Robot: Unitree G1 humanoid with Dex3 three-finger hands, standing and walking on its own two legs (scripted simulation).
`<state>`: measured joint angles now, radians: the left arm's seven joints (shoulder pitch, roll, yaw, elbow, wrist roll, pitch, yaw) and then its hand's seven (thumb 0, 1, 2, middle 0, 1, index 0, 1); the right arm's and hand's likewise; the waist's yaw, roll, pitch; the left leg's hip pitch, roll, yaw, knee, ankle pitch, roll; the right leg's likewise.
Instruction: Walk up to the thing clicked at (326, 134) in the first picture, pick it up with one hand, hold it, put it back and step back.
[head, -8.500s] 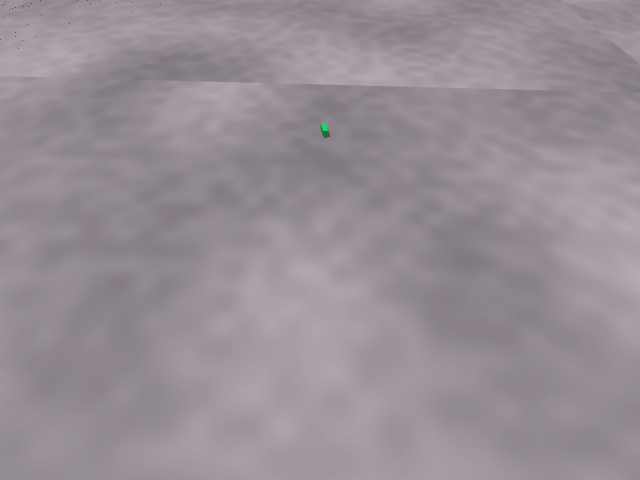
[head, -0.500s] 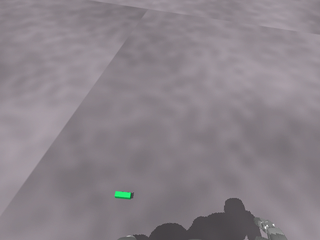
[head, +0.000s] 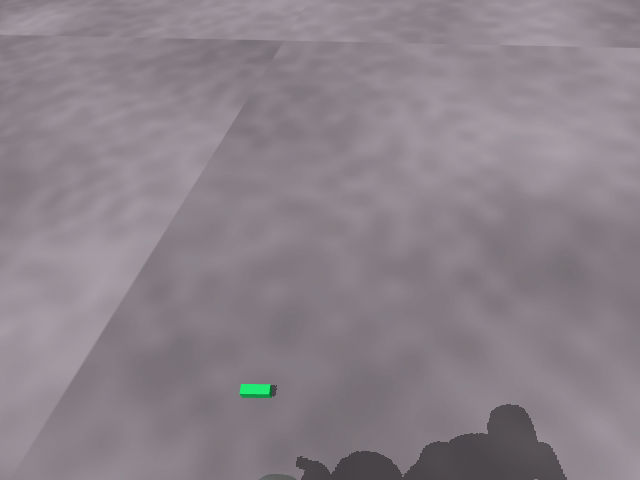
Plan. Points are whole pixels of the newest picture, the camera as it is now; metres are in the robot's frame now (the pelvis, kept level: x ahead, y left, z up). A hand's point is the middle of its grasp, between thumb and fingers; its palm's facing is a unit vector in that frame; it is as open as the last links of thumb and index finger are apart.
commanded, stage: walk up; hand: left
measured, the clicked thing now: (256, 391) +0.49 +0.27 -0.74
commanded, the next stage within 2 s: none
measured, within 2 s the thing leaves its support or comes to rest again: neither
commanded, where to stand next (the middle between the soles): +0.09 +0.01 m, yaw -2 degrees
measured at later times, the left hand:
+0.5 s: hand out of the picture +0.13 +0.28 -0.15, palm faces -0.05 -0.93 -0.37, open 7.4 cm
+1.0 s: hand out of the picture +0.08 +0.29 -0.14, palm faces +0.00 -0.90 -0.44, open 7.4 cm
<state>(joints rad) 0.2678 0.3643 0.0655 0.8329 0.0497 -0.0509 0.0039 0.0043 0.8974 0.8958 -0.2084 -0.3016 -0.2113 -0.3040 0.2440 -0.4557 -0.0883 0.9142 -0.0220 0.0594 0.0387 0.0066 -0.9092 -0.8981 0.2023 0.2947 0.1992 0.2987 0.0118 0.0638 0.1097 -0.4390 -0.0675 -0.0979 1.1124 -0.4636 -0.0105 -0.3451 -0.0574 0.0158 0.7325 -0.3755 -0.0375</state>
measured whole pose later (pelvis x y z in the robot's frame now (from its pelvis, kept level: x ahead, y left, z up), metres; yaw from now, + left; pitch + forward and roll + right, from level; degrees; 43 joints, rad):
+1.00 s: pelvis -0.03 +0.01 +0.00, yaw +0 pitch -2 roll +0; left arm 0.12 0.42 0.07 0.93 -0.01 0.03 0.02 0.01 0.90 0.90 -0.20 -0.30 -0.21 -0.30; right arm 0.19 -0.38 -0.05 0.92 -0.03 0.01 0.00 0.01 -0.90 -0.90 0.21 0.30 0.21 0.30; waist -0.01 0.01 0.16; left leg -0.32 0.00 0.00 0.69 -0.34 0.01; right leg -0.42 0.05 0.05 0.94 -0.51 -0.03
